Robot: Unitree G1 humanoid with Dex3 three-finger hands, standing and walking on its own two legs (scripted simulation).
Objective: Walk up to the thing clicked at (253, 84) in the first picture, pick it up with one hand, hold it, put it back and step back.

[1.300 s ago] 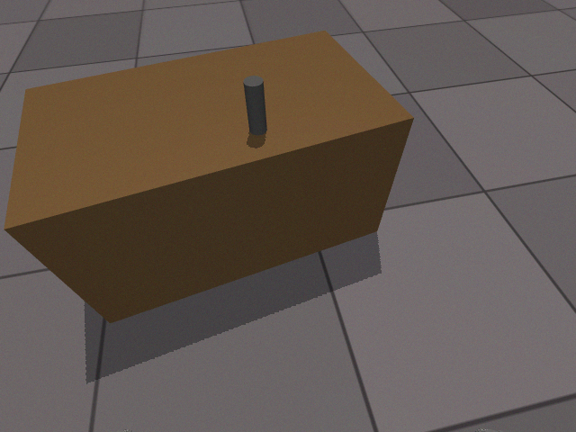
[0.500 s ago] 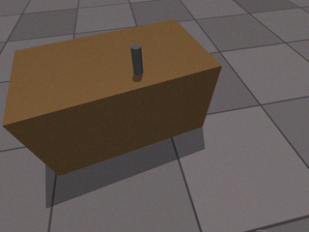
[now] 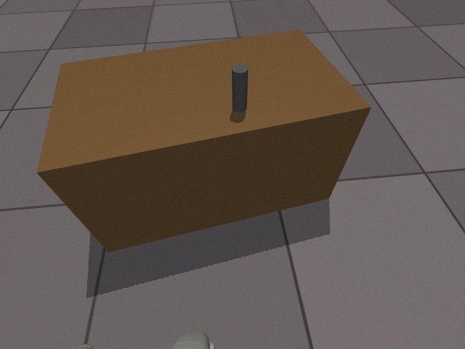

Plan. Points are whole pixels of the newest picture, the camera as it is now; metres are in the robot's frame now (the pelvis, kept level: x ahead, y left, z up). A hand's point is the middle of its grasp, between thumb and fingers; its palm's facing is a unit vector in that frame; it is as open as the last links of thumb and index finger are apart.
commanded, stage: walk up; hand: right
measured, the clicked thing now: (239, 89) +0.89 +0.00 -0.10
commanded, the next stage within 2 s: none
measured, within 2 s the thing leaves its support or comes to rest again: neither
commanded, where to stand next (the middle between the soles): +0.42 +0.10 m, yaw +15 degrees
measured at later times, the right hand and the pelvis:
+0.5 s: hand (338, 298) +0.23 -0.20 -0.15, palm faces -0.17 +0.92 -0.35, open 7.4 cm; pelvis +0.16 +0.06 -0.01, yaw +10 degrees
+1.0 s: hand (290, 191) +0.49 -0.13 -0.15, palm faces -0.32 +0.85 -0.42, open 7.4 cm; pelvis +0.30 +0.10 -0.03, yaw +16 degrees
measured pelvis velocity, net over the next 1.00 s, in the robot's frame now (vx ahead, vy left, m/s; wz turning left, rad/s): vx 0.30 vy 0.10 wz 0.28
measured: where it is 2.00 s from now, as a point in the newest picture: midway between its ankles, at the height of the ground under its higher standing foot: (220, 302)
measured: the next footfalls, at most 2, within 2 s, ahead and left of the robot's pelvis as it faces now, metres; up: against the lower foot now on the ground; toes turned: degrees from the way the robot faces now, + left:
left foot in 0.14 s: +0.15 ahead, +0.20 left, +0.00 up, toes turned +9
right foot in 0.54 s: +0.34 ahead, -0.04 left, +0.00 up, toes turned +6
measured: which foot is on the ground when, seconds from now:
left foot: up 0.00-0.12, down 0.14-0.56, up 0.58-0.90, down 0.92-1.00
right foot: down 0.00-0.16, up 0.18-0.52, down 0.54-0.94, up 0.96-1.00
